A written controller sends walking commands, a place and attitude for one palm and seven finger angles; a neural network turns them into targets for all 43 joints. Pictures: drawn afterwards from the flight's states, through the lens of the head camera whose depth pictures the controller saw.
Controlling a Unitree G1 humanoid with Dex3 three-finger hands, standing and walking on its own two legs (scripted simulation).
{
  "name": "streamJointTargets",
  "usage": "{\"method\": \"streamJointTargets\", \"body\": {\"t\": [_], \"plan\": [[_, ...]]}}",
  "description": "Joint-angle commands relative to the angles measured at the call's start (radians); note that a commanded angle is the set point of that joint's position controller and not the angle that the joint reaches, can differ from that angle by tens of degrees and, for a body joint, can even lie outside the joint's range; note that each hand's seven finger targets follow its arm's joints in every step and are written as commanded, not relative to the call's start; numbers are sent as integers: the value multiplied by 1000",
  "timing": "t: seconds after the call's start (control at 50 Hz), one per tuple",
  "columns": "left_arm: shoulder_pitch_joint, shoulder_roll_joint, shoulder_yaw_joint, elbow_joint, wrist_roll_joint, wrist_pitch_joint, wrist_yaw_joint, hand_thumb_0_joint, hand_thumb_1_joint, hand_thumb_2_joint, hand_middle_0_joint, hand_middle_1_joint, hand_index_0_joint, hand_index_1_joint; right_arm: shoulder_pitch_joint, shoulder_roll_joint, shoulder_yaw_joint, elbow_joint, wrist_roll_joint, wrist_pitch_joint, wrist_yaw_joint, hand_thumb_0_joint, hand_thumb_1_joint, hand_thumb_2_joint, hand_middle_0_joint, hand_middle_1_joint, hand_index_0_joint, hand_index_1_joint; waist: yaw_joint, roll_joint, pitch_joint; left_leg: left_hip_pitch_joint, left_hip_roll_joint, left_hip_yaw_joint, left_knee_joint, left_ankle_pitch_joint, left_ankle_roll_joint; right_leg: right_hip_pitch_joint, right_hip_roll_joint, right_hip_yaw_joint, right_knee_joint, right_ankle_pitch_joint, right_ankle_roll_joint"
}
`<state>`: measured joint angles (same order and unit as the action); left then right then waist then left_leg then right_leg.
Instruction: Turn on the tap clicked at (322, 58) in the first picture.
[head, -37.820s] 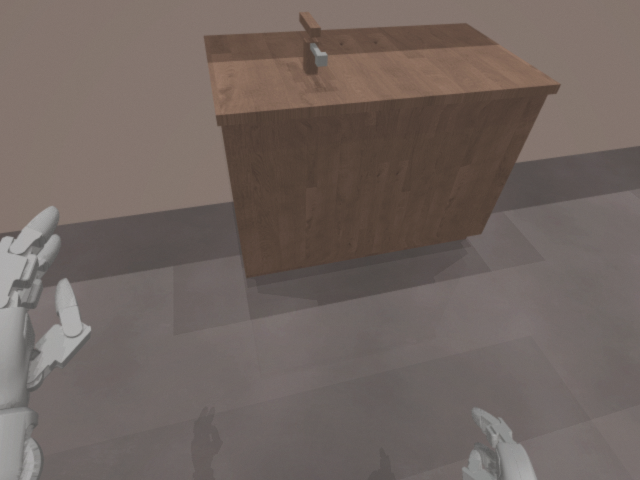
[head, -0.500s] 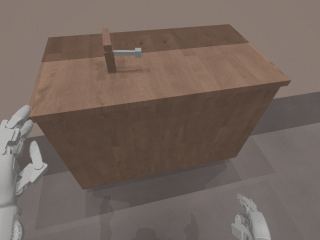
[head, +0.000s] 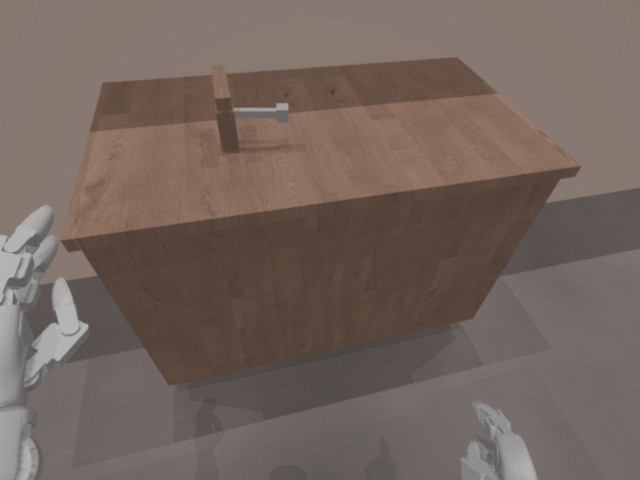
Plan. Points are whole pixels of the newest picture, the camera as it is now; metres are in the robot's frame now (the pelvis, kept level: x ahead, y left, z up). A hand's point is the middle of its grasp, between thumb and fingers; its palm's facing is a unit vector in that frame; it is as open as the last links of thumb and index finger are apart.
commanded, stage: stand and wait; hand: left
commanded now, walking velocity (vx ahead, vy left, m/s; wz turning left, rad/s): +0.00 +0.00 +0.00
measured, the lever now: (282, 113) +0.76 +0.13 +0.07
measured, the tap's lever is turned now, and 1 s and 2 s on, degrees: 79 79 79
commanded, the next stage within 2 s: none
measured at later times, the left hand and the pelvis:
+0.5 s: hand (69, 340) +0.20 +0.25 +0.15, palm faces +0.40 -0.85 -0.35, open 7.4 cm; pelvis -0.01 +0.01 +0.00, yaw +0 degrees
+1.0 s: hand (77, 333) +0.21 +0.25 +0.15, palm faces +0.40 -0.85 -0.35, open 7.4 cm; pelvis +0.00 +0.00 +0.00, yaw +0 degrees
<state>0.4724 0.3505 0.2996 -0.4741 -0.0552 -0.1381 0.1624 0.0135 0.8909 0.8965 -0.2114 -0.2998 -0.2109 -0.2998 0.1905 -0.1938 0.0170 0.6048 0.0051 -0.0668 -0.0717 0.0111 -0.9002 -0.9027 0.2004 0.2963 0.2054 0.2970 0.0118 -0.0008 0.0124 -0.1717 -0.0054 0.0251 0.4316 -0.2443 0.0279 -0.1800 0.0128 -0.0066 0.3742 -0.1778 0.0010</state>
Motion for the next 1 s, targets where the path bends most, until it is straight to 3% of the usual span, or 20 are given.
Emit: {"method": "streamJointTargets", "body": {"t": [0.0,0.12,0.2,0.26,0.42,0.62,0.66,0.78,0.84,0.98], "plan": [[-53,141,106,-175,-1,-63,14,0,900,900,-200,-300,-200,-300,-119,-131,-51,-159,-1,-50,-11,0,-900,-900,200,300,200,300,-4,49,-97,-15,93,-102,-99,136,-7,53,-56,64,-41,129,-16],[-76,137,98,-158,3,-63,12,0,900,900,-200,-300,-200,-300,-121,-131,-52,-155,-1,-48,-12,0,-900,-900,200,300,200,300,-5,18,-87,-37,86,-99,-109,53,-3,45,-57,72,-64,79,-14],[-108,153,105,-207,8,-71,16,0,900,900,-200,-300,-200,-300,-122,-134,-52,-154,-4,-53,-15,0,-900,-900,200,300,200,300,-4,69,-97,-32,86,-102,-117,58,-4,55,-54,69,-54,88,-17],[-99,163,115,-203,9,-70,18,0,900,900,-200,-300,-200,-300,-127,-136,-52,-157,-6,-58,-17,0,-900,-900,200,300,200,300,-2,75,-93,-37,84,-110,-123,50,-5,53,-54,66,-54,80,-17],[-56,140,106,-168,3,-66,14,0,900,900,-200,-300,-200,-300,-120,-130,-53,-150,-3,-52,-13,0,-900,-900,200,300,200,300,-4,40,-102,-30,82,-98,-100,96,-8,60,-61,70,-62,112,-16],[-113,142,94,-186,8,-66,14,0,900,900,-200,-300,-200,-300,-127,-132,-50,-150,-3,-50,-16,0,-900,-900,200,300,200,300,-4,60,-84,-40,80,-105,-119,39,-6,49,-53,68,-67,73,-16],[-106,158,108,-188,10,-66,16,0,900,900,-200,-300,-200,-300,-129,-136,-52,-155,-5,-52,-19,0,-900,-900,200,300,200,300,-3,84,-84,-40,78,-104,-119,47,-7,49,-55,67,-66,81,-17],[-68,142,104,-190,3,-63,12,0,900,900,-200,-300,-200,-300,-123,-127,-50,-154,-3,-50,-16,0,-900,-900,200,300,200,300,-1,38,-122,-10,79,-98,-95,145,-10,75,-58,62,-52,146,-15],[-63,143,107,-192,2,-62,12,0,900,900,-200,-300,-200,-300,-120,-132,-53,-155,-1,-47,-14,0,-900,-900,200,300,200,300,-2,55,-129,-3,81,-95,-90,181,-13,78,-56,57,-44,171,-14],[-77,144,102,-190,1,-58,9,0,900,900,-200,-300,-200,-300,-127,-131,-50,-157,-1,-43,-17,0,-900,-900,200,300,200,300,-2,56,-104,-14,81,-93,-94,161,-12,65,-57,63,-50,155,-16]]}}
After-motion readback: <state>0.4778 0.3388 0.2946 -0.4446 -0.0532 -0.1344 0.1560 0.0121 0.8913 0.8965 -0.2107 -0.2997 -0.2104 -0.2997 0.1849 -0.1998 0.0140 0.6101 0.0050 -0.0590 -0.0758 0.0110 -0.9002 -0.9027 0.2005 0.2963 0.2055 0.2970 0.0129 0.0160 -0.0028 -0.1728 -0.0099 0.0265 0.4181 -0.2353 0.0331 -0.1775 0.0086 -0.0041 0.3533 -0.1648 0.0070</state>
